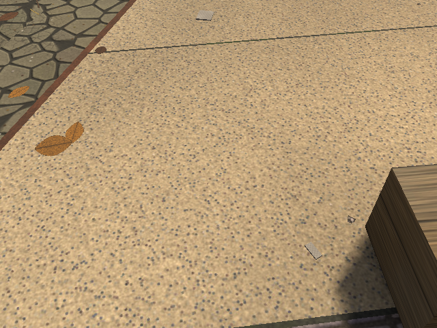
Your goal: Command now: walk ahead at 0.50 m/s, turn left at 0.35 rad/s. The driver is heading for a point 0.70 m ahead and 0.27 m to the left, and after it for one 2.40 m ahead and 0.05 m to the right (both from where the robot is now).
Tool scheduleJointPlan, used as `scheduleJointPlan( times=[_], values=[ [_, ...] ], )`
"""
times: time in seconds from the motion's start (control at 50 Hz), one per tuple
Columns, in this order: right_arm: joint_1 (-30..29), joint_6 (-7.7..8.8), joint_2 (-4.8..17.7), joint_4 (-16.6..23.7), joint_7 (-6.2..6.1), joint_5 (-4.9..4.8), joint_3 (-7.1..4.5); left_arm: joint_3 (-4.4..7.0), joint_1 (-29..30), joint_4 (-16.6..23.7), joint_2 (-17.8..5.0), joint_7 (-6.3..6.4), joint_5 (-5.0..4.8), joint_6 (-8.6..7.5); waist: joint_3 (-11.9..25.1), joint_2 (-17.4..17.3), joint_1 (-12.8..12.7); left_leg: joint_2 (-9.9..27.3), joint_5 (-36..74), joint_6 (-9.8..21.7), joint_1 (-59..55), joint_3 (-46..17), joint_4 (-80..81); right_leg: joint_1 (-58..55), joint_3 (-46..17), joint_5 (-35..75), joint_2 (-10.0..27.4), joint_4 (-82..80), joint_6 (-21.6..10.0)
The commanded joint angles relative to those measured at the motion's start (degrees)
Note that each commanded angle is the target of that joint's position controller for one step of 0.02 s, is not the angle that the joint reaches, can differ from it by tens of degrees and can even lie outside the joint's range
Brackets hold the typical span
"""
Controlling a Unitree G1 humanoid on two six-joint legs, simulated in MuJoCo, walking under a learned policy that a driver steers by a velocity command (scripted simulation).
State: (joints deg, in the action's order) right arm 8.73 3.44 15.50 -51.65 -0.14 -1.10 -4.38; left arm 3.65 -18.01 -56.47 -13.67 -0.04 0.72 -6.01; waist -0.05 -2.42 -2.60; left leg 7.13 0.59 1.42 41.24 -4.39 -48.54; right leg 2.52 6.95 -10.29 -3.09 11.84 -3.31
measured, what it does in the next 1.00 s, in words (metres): walks ahead, turning left: left foot, then right foot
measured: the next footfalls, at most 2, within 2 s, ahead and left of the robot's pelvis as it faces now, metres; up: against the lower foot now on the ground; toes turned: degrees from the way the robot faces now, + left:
left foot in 0.22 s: +0.30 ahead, +0.16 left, +0.00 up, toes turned +11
right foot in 0.72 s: +0.64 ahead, +0.05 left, +0.00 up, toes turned +28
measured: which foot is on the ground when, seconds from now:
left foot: up 0.00-0.20, down 0.22-0.72, up 0.74-1.00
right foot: down 0.00-0.24, up 0.26-0.70, down 0.72-1.00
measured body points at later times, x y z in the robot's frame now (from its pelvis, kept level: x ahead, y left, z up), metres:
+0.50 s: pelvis +0.29 +0.09 +0.00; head +0.32 +0.11 +0.45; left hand +0.40 +0.39 -0.10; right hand +0.43 -0.16 -0.12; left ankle +0.26 +0.15 -0.75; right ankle +0.46 -0.07 -0.68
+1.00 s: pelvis +0.57 +0.13 +0.00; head +0.60 +0.14 +0.45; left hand +0.45 +0.39 -0.12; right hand +0.86 +0.00 -0.10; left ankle +0.56 +0.32 -0.68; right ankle +0.60 +0.03 -0.75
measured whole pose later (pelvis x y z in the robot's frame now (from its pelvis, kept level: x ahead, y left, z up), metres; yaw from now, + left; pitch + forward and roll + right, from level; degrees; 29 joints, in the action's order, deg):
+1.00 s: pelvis +0.57 +0.13 +0.00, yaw +32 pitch +2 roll -2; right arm 10.3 1.9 17.3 -38.7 -0.1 -0.7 -4.3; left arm 4.0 -18.8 -49.5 -15.1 -1.0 -0.2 -5.9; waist -1.1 -2.6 -3.8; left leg 5.5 -12.3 0.6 37.3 -3.8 -54.1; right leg 7.6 5.3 -11.3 -1.3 17.1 -2.0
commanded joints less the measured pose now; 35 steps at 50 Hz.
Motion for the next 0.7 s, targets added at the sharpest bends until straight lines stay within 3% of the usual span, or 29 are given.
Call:
scheduleJointPlan(
  times=[0.02,0.1,0.14,0.18,0.2,0.22,0.24,0.26,0.28,0.3,0.32,0.34,0.36,0.42,0.48,0.54,0.6,0.64,0.68,0.7],
  values=[
    [-4.3,0.62,1.6,3.8,0.9,0.2,0.03,1.51,1.8,3.2,-8.9,0.94,-0.21,-0.82,-4.1,5.0,0.0,-0.6,7.2,-0.1,-1.8,2.2,7.4,3.9,-2.7,8.9,15.5,-7.7,-6.4],
    [-9.9,0.59,1.0,7.1,2.38,0.04,0.7,1.84,-1.7,1.8,-9.6,1.17,-0.77,0.63,-6.2,4.0,-2.1,-1.4,3.2,1.3,1.5,4.3,12.9,-5.5,0.0,13.5,18.3,-4.3,-5.7],
    [-10.7,0.55,1.4,8.9,3.2,-0.14,0.67,2.22,-1.6,1.9,-10.4,1.34,-1.24,1.58,-6.1,5.0,-1.4,-2.6,-2.5,2.7,0.9,6.3,14.1,-9.2,1.1,21.4,19.7,-0.4,-4.9],
    [-7.1,0.37,3.7,9.4,3.72,-0.15,-0.37,2.78,0.3,3.0,-12.2,1.79,-1.45,2.43,-2.4,7.3,1.6,-6.2,-8.6,4.8,-6.7,10.0,13.7,-10.4,3.1,42.5,19.8,7.9,-3.5],
    [-0.9,0.23,5.7,8.4,3.73,-0.23,-1.54,2.9,1.3,3.5,-12.7,2.05,-1.44,2.98,1.5,7.9,5.2,-8.7,-10.0,6.3,-15.1,11.5,14.1,-9.3,4.2,50.6,18.9,16.7,-2.5],
    [8.5,0.11,9.2,6.2,3.17,-0.4,-3.47,2.58,1.9,4.2,-12.3,2.26,-1.46,3.25,6.6,6.3,10.0,-10.9,-7.1,8.4,-29.2,10.7,17.2,-3.5,5.6,48.8,16.4,29.6,-0.4],
    [16.5,-0.48,15.0,4.9,1.73,-0.38,-5.26,1.54,0.5,5.8,-9.8,2.17,-0.04,2.59,13.1,-3.3,11.7,0.1,-6.5,12.7,-47.0,-6.7,17.5,12.1,6.1,25.8,13.2,49.0,2.2],
    [13.9,-0.09,17.3,6.3,1.86,-0.71,-5.14,-0.7,-3.2,8.3,-2.6,0.98,0.11,0.36,19.4,-14.2,5.6,12.4,-17.1,24.1,-63.6,-40.5,27.8,35.5,-3.1,-21.3,-0.4,68.1,5.3],
    [15.4,0.13,12.5,6.5,2.0,-0.02,-3.64,0.38,3.0,9.2,-8.1,-0.01,-2.15,-2.16,20.1,-7.0,9.5,11.8,-18.3,21.4,-64.3,-40.4,31.9,41.9,-13.1,-20.6,2.6,70.8,3.3],
    [13.6,0.53,9.5,6.6,1.79,0.32,-2.94,0.62,7.2,10.6,-9.2,-0.39,-3.63,-3.24,13.3,-4.5,9.5,9.8,-14.5,18.9,-58.9,-31.3,31.4,44.6,-12.3,-16.4,5.1,68.9,1.8],
    [9.5,0.92,8.2,7.4,1.89,0.28,-2.48,0.56,8.2,10.6,-8.5,-0.04,-2.84,-3.55,7.9,2.2,6.6,7.4,-8.3,17.2,-49.4,-24.4,31.8,42.4,-12.0,-12.1,7.8,63.2,1.5],
    [5.9,1.07,6.3,8.4,1.76,0.45,-1.91,1.24,8.6,10.4,-9.3,0.44,-1.28,-3.13,5.6,3.0,4.6,5.5,-3.1,16.2,-42.0,-19.7,32.6,38.2,-11.8,-10.0,9.5,57.9,1.9],
    [4.0,1.08,5.8,9.4,1.54,0.95,-1.58,1.53,7.7,10.4,-9.3,0.47,-0.84,-2.28,4.3,2.1,2.8,4.2,-0.2,16.1,-37.0,-17.8,34.0,34.6,-12.1,-8.8,10.4,55.7,2.4],
    [4.7,1.22,7.9,9.9,0.6,0.49,-2.04,1.47,7.9,11.5,-7.5,0.75,-0.04,-0.44,2.1,1.4,1.5,2.5,4.9,16.5,-30.4,-13.7,36.5,32.8,-10.6,-5.5,10.2,47.3,5.2],
    [7.0,0.91,9.3,9.7,-0.44,0.08,-2.48,0.95,14.5,13.9,-6.2,0.77,0.21,-0.18,0.2,0.4,3.4,-0.6,4.1,14.1,-27.7,-9.7,36.6,32.6,-9.6,6.0,8.1,33.7,6.9],
    [9.3,0.35,9.3,9.3,-0.72,-0.11,-2.55,0.35,20.1,15.8,-5.0,0.07,-0.42,-0.68,-0.3,-1.6,6.0,-2.5,-0.8,11.5,-26.0,-8.7,35.4,27.8,-8.7,15.9,4.9,22.0,6.7],
    [11.8,-0.09,8.9,8.4,-0.76,-0.46,-2.5,0.61,22.9,17.7,-6.6,-0.57,-1.1,-1.19,-0.4,-2.6,7.0,-0.8,-3.8,10.7,-29.8,-12.7,32.1,26.8,-10.2,15.8,3.8,17.4,5.8],
    [12.1,-0.49,8.7,8.5,-1.08,-0.4,-2.47,1.09,22.5,18.1,-8.2,-1.05,-1.21,-1.79,0.0,-3.4,6.2,0.7,-4.3,10.1,-33.7,-16.4,28.5,26.0,-11.2,11.8,3.6,15.3,4.7],
    [11.1,-0.87,8.7,9.2,-1.28,-0.14,-2.5,1.7,18.2,17.4,-9.5,-1.17,-1.29,-2.46,1.1,-5.2,3.5,0.8,-1.2,9.1,-35.0,-18.6,24.3,20.5,-10.3,7.5,3.2,13.6,2.9],
    [10.2,-0.85,7.2,9.9,-1.17,0.02,-1.96,2.53,12.5,16.0,-11.0,-0.9,-0.81,-2.78,4.5,-4.8,0.6,-1.9,2.1,7.5,-33.4,-17.3,18.4,11.6,-10.2,8.0,3.9,12.3,1.1]
  ],
)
